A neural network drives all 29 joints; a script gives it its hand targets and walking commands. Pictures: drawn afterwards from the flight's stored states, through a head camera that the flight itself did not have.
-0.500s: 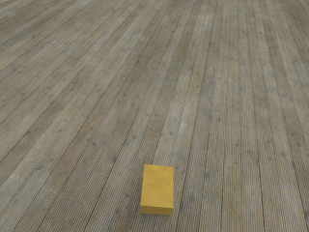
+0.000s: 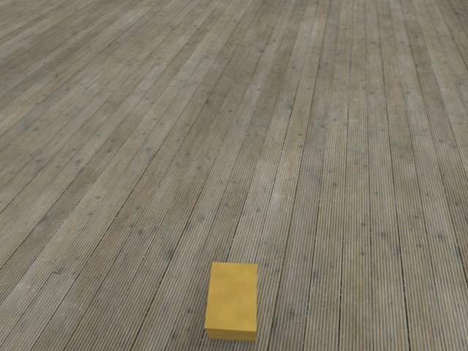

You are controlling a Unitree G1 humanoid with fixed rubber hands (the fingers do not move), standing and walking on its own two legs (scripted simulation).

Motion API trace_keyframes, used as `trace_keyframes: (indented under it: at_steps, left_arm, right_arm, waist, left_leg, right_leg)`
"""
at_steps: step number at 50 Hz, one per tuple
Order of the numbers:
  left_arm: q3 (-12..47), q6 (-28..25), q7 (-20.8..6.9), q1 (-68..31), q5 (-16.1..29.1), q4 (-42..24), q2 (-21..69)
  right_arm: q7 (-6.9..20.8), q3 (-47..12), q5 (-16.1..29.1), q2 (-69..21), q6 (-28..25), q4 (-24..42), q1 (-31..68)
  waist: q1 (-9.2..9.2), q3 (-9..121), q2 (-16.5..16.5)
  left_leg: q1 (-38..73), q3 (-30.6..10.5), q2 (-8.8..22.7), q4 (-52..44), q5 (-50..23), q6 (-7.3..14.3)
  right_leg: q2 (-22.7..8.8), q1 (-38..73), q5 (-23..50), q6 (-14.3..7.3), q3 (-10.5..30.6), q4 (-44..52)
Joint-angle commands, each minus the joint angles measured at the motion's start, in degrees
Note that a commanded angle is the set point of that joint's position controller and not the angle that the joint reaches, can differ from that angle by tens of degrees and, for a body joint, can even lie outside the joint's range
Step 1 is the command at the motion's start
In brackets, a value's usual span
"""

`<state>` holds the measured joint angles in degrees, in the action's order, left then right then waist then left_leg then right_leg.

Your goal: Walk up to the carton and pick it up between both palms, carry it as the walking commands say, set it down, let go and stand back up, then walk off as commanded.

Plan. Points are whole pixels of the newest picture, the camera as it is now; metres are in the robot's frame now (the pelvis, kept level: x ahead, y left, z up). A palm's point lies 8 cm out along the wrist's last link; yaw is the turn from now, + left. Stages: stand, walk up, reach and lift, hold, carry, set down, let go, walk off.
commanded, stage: walk up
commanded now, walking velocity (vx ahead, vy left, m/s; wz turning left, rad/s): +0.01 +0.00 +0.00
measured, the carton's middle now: (233, 301) +0.41 +0.05 -0.68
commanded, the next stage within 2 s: stand in 1.34 s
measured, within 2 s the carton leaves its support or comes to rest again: neither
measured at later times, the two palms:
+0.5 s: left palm out of the picture +0.00 +0.26 -0.14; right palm out of the picture +0.03 -0.22 -0.14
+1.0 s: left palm out of the picture -0.03 +0.28 -0.14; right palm out of the picture -0.01 -0.19 -0.13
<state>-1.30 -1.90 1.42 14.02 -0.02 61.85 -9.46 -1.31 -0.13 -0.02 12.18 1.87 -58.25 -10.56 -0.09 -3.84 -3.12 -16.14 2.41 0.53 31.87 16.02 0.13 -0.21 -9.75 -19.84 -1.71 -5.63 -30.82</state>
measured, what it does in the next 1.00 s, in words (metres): shifts its weight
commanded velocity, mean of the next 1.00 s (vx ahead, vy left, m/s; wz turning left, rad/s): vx -0.03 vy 0.01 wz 0.00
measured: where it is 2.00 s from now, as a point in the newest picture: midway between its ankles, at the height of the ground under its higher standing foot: outside the picture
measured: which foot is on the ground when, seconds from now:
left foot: down 0.00-1.00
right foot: down 0.00-1.00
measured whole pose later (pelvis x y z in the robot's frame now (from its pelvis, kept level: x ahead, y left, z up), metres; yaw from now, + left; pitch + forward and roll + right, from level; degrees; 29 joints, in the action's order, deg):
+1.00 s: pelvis -0.04 +0.04 +0.00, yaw -1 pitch -2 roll +0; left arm -2.4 0.9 2.1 13.4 0.0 62.1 -10.3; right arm -1.4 -0.1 0.0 10.0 0.5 -58.8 -12.2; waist -0.1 -4.6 0.9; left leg -13.0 4.6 -0.3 29.6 14.4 2.4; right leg -1.8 -9.3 -18.0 0.3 -4.0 -29.6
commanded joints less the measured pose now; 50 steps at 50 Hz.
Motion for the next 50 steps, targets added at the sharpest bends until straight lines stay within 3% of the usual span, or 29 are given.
trace_keyframes:
  at_steps: [1,3,9,11,12,13,15,16,17,18,19,20,21,22,23,25,26,27,28,29,30,32,33,34,35,38,41,45,50]
  left_arm:
    - [-1.3,1.5,1.4,2.3,-0.4,-2.2,-5.9]
    - [-1.3,1.9,1.5,3.6,0.3,-2.5,-3.6]
    - [-1.8,1.9,0.8,2.2,-0.8,-2.4,-7.5]
    - [-1.3,2.2,1.0,3.3,-1.3,-2.2,-6.0]
    - [-1.6,2.3,0.9,3.0,-1.2,-1.9,-5.2]
    - [-1.1,2.1,0.8,3.1,-1.4,-2.4,-3.3]
    - [-2.3,2.1,0.5,3.2,-1.1,-2.1,-7.0]
    - [-1.7,1.7,0.7,1.4,-1.2,-2.7,-5.3]
    - [-2.3,2.0,0.7,0.1,-1.4,-2.8,-7.2]
    - [-3.6,1.8,1.2,1.6,-1.2,-4.0,-10.3]
    - [-3.6,1.8,2.3,7.3,-1.3,-2.4,-11.7]
    - [-2.9,1.2,2.0,5.5,-1.3,-1.2,-11.6]
    - [-3.4,1.7,2.2,4.2,-1.8,-1.9,-11.9]
    - [-3.5,2.2,2.2,3.4,-2.0,-1.6,-11.9]
    - [-4.6,2.4,2.0,3.5,-2.1,-3.3,-13.9]
    - [-3.6,3.2,1.8,-4.2,-0.7,-4.6,-9.9]
    - [-2.4,3.6,1.2,-1.8,-1.5,-4.0,-4.9]
    - [-3.2,4.6,1.0,-3.1,-1.2,-3.7,-8.1]
    - [-3.4,4.7,1.1,-1.8,-1.2,-3.1,-9.1]
    - [-3.4,4.7,0.8,1.1,-1.0,-3.5,-8.1]
    - [-3.3,4.7,0.9,0.4,-0.1,-4.2,-6.7]
    - [-2.8,5.0,0.7,0.9,-1.2,-5.2,-3.2]
    - [-3.4,4.9,0.0,0.2,-0.6,-5.1,-4.7]
    - [-2.8,4.6,-0.3,1.2,-1.0,-3.7,-4.4]
    - [-2.2,4.3,-0.4,1.8,-1.2,-3.7,-2.8]
    - [-1.8,3.4,0.2,3.9,-0.9,-2.0,-3.2]
    - [-1.5,1.4,0.5,2.5,-0.6,-0.9,-4.2]
    - [-1.3,1.0,0.1,2.1,-0.9,-0.6,-5.7]
    - [-0.9,0.9,0.5,1.2,-0.7,-0.7,-5.1]
  right_arm:
    - [-0.7,2.1,0.1,3.3,-1.7,1.2,-3.7]
    - [-0.4,2.0,0.6,4.5,-2.0,0.5,-4.7]
    - [-0.3,0.9,-1.0,1.6,-1.8,0.4,-2.2]
    - [-0.1,0.7,-1.0,0.8,-1.6,0.4,-0.8]
    - [-0.6,1.4,-0.4,1.8,-1.5,0.2,-2.2]
    - [-0.7,1.8,-0.5,2.1,-1.4,0.2,-2.0]
    - [-0.5,1.7,0.1,2.4,-1.7,-0.2,-2.6]
    - [-0.4,1.9,-0.5,2.2,-1.9,-0.5,-4.0]
    - [-0.8,1.1,-0.7,4.4,-2.2,-1.4,-4.3]
    - [-0.8,3.1,-0.3,10.6,-0.9,-0.3,-2.6]
    - [-0.2,3.2,0.1,7.5,-0.5,-0.3,-4.7]
    - [-0.9,2.5,0.3,5.2,0.0,-0.9,-6.0]
    - [-1.2,2.9,0.0,4.0,1.3,1.7,-4.9]
    - [-1.4,3.1,-0.7,4.4,1.5,2.3,-3.1]
    - [-0.6,4.2,-0.5,8.2,2.6,3.0,-2.4]
    - [-0.2,1.5,-0.2,1.0,1.7,2.2,-5.6]
    - [0.3,0.3,-1.0,-2.2,0.7,1.6,-5.6]
    - [0.5,1.2,-1.3,1.6,0.1,1.1,-2.9]
    - [-0.1,1.7,-1.1,2.6,-0.4,1.2,-4.1]
    - [-0.5,2.9,-1.4,7.0,-0.7,1.4,-3.5]
    - [-0.8,2.5,-1.0,7.9,-1.1,1.2,-4.5]
    - [-1.2,2.7,-1.0,6.7,-1.7,1.0,-5.8]
    - [-1.0,2.2,-1.2,6.7,-1.5,2.8,-2.7]
    - [-1.0,2.0,-1.6,6.7,-1.7,3.2,1.4]
    - [-1.0,1.9,-1.6,4.9,-1.7,2.6,0.6]
    - [-1.0,1.5,-0.6,3.9,-1.8,2.0,-2.2]
    - [-1.2,1.4,-0.2,3.0,-2.1,0.7,-3.0]
    - [-0.7,1.2,-0.3,1.2,-1.6,0.2,-2.2]
    - [-0.6,1.8,-0.4,2.2,-2.2,-0.8,-4.7]
  waist:
    - [-0.12,9.5,4.9]
    - [-0.79,7.6,0.0]
    - [0.30,3.7,-2.7]
    - [-0.48,2.6,2.5]
    - [0.27,2.6,0.3]
    - [-0.41,0.6,-2.4]
    - [-0.36,1.1,3.6]
    - [0.05,3.1,0.7]
    - [0.06,1.9,0.7]
    - [-1.86,-1.0,-4.6]
    - [-2.82,2.6,0.1]
    - [-1.79,2.7,8.2]
    - [-2.17,1.7,12.0]
    - [-2.58,0.2,9.8]
    - [-4.06,-0.3,12.5]
    - [1.34,-2.9,17.2]
    - [0.90,-0.1,12.0]
    - [-0.06,-3.2,14.0]
    - [0.60,-4.0,7.7]
    - [-0.59,-3.7,-0.5]
    - [-0.45,-2.8,-6.7]
    - [0.59,1.2,-6.9]
    - [0.42,0.1,-3.5]
    - [-0.75,-3.4,-5.6]
    - [-0.92,-2.2,-2.4]
    - [-0.34,2.7,-5.0]
    - [0.00,6.2,-5.3]
    - [-0.28,2.6,3.1]
    - [0.65,4.8,4.3]
  left_leg:
    - [12.0,-4.2,6.4,-7.2,-28.2,2.6]
    - [12.5,-7.2,8.2,-6.7,-27.1,4.4]
    - [6.3,-6.9,6.0,-10.0,-15.9,3.0]
    - [7.0,-6.6,5.4,-10.7,-9.5,2.7]
    - [5.1,-6.7,5.1,-11.6,-6.7,2.4]
    - [3.2,-6.5,5.1,-12.3,-6.4,2.4]
    - [5.4,-6.5,4.9,-11.2,-10.3,2.7]
    - [6.8,-5.6,4.2,-10.6,-8.8,2.6]
    - [7.3,-7.6,5.9,-9.9,-14.9,1.7]
    - [1.8,-5.5,5.5,-1.6,-30.2,1.5]
    - [-2.0,-0.8,2.7,7.1,-17.4,-0.3]
    - [-3.5,-0.8,1.7,12.5,3.4,-0.8]
    - [-5.4,-1.3,0.4,23.7,14.7,-0.8]
    - [-7.0,-1.9,0.5,25.2,16.2,-0.7]
    - [-9.0,-3.1,0.7,30.0,15.7,-0.8]
    - [-4.7,-3.8,2.8,12.6,14.0,0.4]
    - [2.5,-0.8,1.4,3.7,8.7,0.2]
    - [3.3,-0.2,0.7,-2.2,2.8,0.4]
    - [5.3,-1.9,2.7,-9.5,-2.9,-0.4]
    - [5.8,-8.5,9.5,-8.0,-19.7,0.8]
    - [4.2,-12.8,14.3,-8.8,-31.3,4.5]
    - [-1.5,-19.4,17.2,-21.8,4.4,8.2]
    - [-4.2,-21.6,17.8,-24.1,12.2,9.3]
    - [-3.6,-19.2,16.3,-23.3,12.5,8.6]
    - [-0.5,-17.5,14.0,-22.2,8.5,7.1]
    - [9.4,-14.4,13.6,-16.6,-7.5,6.2]
    - [10.9,-8.9,8.0,-9.3,-24.1,4.0]
    - [3.8,-3.5,3.7,-9.0,-10.6,2.4]
    - [9.1,-5.2,5.1,-8.9,-17.3,2.6]
  right_leg:
    - [-8.2,3.5,29.8,-1.7,5.8,4.4]
    - [-5.4,-2.2,10.0,-0.2,4.8,7.8]
    - [-6.7,-1.7,5.5,-1.5,7.1,9.9]
    - [-6.6,-3.8,3.7,-1.1,7.8,12.7]
    - [-6.7,-1.4,2.8,-1.4,7.5,11.5]
    - [-7.1,-1.5,3.9,-1.2,8.0,11.7]
    - [-7.1,-2.1,5.7,-1.3,7.4,11.9]
    - [-7.5,-1.0,4.4,-1.3,7.7,12.6]
    - [-7.8,-2.1,10.1,-1.0,7.9,11.5]
    - [-12.5,-2.1,30.9,-1.7,10.6,3.5]
    - [-19.8,2.9,53.1,-5.4,16.4,3.5]
    - [-23.3,1.8,56.4,-8.3,17.6,6.7]
    - [-26.4,-0.9,57.1,-12.5,19.8,8.2]
    - [-25.8,-2.4,51.1,-13.0,20.3,9.4]
    - [-27.0,-2.9,40.0,-13.3,20.3,11.9]
    - [-16.4,-6.5,28.7,-7.7,11.3,9.8]
    - [-12.1,-8.3,6.4,-4.9,9.3,14.5]
    - [-9.4,-9.3,2.1,-3.4,8.0,12.3]
    - [-9.1,-9.1,6.6,-2.8,8.3,6.8]
    - [-7.0,-9.1,5.6,-1.2,4.6,0.8]
    - [-3.0,-8.7,-2.5,0.0,1.9,-4.3]
    - [-0.1,-5.8,-9.1,0.8,4.7,-11.1]
    - [0.3,-7.0,-8.8,1.2,4.6,-14.5]
    - [-1.8,-7.0,-6.5,1.1,5.5,-11.1]
    - [-1.3,-5.9,-3.7,0.5,5.2,-8.9]
    - [-2.4,-5.3,0.7,1.1,4.6,1.1]
    - [-5.2,0.3,11.6,0.4,5.6,9.4]
    - [-10.5,3.6,17.8,-2.0,10.2,13.5]
    - [-9.0,3.0,23.6,-2.3,9.7,12.7]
